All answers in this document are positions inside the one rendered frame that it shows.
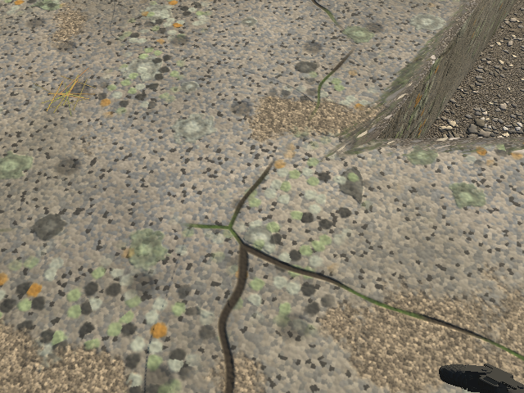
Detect right robot hand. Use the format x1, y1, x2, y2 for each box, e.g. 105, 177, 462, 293
439, 364, 524, 393

